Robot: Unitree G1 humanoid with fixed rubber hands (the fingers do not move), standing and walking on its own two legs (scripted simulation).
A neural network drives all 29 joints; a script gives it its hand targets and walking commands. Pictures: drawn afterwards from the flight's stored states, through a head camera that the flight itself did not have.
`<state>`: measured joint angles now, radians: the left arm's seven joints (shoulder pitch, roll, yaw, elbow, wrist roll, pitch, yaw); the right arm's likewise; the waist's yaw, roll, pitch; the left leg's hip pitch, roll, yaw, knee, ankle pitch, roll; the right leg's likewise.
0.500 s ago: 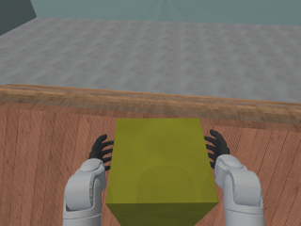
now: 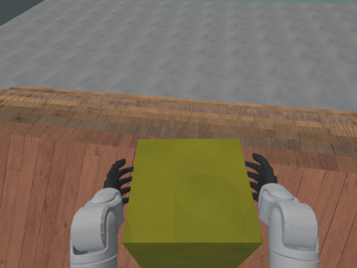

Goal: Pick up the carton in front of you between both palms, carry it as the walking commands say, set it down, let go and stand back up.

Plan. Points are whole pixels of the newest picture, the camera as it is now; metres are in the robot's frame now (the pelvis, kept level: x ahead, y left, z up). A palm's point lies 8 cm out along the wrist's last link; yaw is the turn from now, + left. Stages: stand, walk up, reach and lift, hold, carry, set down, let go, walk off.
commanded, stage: carry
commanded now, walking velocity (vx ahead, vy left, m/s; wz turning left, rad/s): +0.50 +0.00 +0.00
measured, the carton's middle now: (188, 209) +0.27 +0.01 +0.00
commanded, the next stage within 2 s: none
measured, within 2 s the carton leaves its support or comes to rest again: neither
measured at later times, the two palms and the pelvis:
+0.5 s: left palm (140, 96) +0.61 +0.16 +0.05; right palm (239, 98) +0.58 -0.14 +0.06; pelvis +0.34 +0.04 +0.00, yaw -5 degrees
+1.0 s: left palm (165, 30) +1.00 +0.11 +0.09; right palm (238, 27) +1.01 -0.19 +0.09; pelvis +0.65 -0.04 -0.01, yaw -2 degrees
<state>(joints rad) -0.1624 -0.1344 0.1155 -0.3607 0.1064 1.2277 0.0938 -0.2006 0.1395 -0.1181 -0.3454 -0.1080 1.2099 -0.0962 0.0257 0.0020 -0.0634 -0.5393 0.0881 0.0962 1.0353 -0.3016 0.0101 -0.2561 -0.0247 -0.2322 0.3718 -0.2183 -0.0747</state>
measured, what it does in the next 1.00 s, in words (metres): walks ahead: left foot, then right foot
